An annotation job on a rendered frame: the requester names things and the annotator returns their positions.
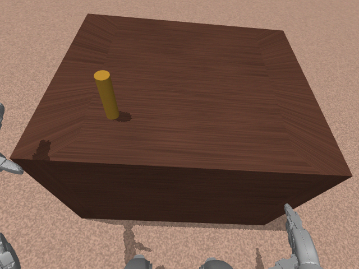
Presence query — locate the can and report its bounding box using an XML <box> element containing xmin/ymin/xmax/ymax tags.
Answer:
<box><xmin>94</xmin><ymin>70</ymin><xmax>119</xmax><ymax>120</ymax></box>

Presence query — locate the left robot arm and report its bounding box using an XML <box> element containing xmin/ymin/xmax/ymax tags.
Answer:
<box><xmin>0</xmin><ymin>233</ymin><xmax>21</xmax><ymax>269</ymax></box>

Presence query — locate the left robot hand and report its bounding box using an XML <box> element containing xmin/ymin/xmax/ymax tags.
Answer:
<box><xmin>0</xmin><ymin>103</ymin><xmax>24</xmax><ymax>175</ymax></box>

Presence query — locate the right robot hand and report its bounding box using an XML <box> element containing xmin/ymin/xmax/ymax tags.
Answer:
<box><xmin>268</xmin><ymin>203</ymin><xmax>320</xmax><ymax>269</ymax></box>

